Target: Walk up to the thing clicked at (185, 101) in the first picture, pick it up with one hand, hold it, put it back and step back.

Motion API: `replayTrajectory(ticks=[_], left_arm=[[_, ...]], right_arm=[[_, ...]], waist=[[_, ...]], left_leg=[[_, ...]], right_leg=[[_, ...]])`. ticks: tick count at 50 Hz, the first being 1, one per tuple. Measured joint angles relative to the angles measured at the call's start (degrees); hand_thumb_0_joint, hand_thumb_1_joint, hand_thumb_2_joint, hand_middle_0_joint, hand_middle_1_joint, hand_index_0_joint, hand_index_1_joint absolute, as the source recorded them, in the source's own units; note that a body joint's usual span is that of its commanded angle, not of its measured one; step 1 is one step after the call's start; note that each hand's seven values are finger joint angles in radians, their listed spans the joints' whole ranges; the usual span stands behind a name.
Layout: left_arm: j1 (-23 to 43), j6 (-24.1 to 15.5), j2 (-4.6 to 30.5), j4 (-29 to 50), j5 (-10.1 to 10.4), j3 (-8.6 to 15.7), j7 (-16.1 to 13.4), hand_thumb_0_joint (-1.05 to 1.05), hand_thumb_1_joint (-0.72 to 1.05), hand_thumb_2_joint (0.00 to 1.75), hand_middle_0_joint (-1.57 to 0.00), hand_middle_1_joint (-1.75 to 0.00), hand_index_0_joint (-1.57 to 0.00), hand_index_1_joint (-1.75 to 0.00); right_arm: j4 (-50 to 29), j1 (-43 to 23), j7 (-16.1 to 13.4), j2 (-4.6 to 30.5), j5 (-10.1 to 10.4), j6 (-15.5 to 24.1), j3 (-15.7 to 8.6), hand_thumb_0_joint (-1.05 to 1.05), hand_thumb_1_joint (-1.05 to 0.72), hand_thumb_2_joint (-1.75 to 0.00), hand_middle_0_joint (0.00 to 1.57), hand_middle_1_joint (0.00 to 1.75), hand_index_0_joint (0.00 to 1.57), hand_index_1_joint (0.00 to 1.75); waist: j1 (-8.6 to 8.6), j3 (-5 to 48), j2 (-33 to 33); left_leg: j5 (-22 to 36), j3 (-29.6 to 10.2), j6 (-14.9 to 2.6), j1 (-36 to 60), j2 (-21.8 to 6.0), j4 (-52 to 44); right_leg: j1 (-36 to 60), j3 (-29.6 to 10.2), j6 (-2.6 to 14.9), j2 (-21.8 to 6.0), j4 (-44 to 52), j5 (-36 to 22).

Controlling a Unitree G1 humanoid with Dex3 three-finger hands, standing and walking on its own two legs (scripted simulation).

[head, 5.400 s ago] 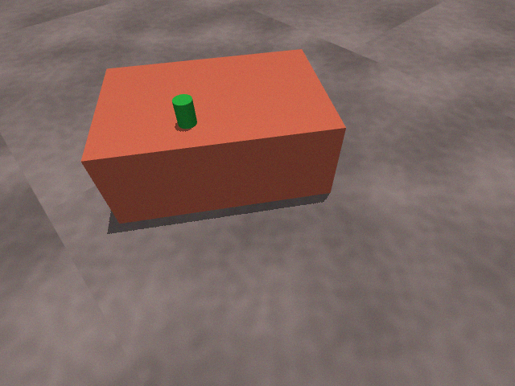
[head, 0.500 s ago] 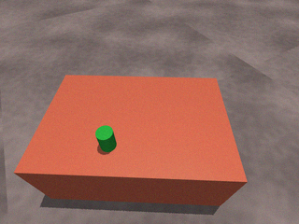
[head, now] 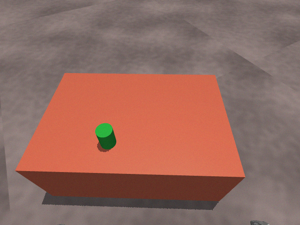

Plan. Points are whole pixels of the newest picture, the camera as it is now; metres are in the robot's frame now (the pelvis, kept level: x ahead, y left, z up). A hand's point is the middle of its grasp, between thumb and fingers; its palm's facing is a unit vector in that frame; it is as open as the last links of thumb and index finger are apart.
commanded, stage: stand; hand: left
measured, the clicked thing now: (106, 136) +0.55 +0.24 -0.30
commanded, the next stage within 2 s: none
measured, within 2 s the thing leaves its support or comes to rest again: neither
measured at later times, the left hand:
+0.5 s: hand out of the picture +0.05 +0.25 -0.16, palm faces -0.03 -0.94 -0.34, open 7.4 cm
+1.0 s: hand out of the picture +0.08 +0.25 -0.15, palm faces -0.02 -0.94 -0.35, open 7.4 cm
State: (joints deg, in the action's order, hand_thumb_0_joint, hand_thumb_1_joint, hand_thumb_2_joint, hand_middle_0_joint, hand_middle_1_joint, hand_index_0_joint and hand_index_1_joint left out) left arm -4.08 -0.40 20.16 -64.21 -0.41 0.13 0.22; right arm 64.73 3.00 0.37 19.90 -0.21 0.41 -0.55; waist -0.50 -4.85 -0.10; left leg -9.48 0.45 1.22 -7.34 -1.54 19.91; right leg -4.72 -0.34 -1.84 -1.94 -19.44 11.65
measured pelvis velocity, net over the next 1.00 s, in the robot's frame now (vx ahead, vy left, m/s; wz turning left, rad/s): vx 0.00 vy -0.01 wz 0.01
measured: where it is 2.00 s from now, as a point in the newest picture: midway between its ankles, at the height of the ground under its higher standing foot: outside the picture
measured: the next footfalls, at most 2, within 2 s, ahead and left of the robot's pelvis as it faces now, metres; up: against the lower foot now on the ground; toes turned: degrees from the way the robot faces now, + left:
none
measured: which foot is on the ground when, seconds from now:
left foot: down 0.00-1.00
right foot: down 0.00-1.00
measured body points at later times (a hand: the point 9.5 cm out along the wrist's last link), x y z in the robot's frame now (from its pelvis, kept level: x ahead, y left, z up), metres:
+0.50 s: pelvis -0.01 +0.00 +0.00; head +0.00 -0.01 +0.45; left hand +0.06 +0.30 -0.13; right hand +0.06 -0.31 -0.14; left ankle +0.02 +0.13 -0.75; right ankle -0.01 -0.14 -0.75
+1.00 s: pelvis +0.00 -0.01 +0.00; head +0.01 -0.01 +0.45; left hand +0.08 +0.30 -0.13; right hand +0.09 -0.31 -0.13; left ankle +0.02 +0.13 -0.75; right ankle -0.01 -0.14 -0.75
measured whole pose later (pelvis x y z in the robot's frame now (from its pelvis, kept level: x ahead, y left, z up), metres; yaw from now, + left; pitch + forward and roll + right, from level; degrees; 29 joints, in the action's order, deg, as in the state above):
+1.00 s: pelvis +0.00 -0.01 +0.00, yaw +0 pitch -2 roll +0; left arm -5.9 -0.5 20.3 -64.2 -0.7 0.1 0.4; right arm 65.0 5.1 0.4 20.0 -0.5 0.7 -0.2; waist -0.2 -2.9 0.2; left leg -8.9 -0.2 1.9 -7.5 -2.0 18.8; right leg -5.0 0.3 -1.2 -1.4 -19.0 11.6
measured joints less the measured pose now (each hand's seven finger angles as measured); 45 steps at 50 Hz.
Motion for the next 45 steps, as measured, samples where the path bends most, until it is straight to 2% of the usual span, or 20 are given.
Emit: replayTrajectory(ticks=[27,45], left_arm=[[-3.2,0.21,0.19,-0.63,-0.42,0.17,0.45,0.01,0.9,0.9,-0.2,-0.3,-0.2,-0.3],[-1.9,-0.09,0.07,-0.06,-0.25,-0.03,0.22,0.01,0.9,0.9,-0.2,-0.3,-0.2,-0.3]], right_arm=[[1.36,3.63,0.42,0.13,-0.58,-0.1,-0.17,0.01,-0.9,-0.9,0.21,0.3,0.2,0.3],[0.42,2.2,0.02,0.09,-0.29,0.33,0.41,0.0,-0.9,-0.9,0.21,0.3,0.2,0.3]], waist=[[0.09,1.56,0.26],[0.21,1.97,0.29]], left_leg=[[1.18,-0.56,0.36,-1.66,-0.29,-0.66],[0.51,-0.59,0.57,-0.39,-0.38,-0.94]], right_leg=[[-1.73,0.51,0.43,0.33,0.14,-0.76],[-0.51,0.59,0.56,0.41,0.28,0.01]])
